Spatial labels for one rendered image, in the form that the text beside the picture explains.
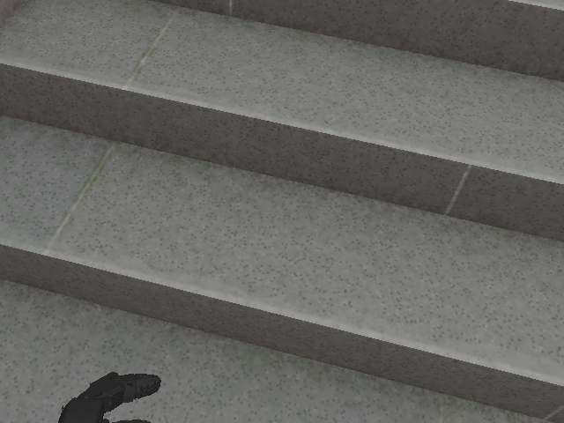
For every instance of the robot left hand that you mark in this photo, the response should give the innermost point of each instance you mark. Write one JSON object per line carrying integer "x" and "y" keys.
{"x": 105, "y": 394}

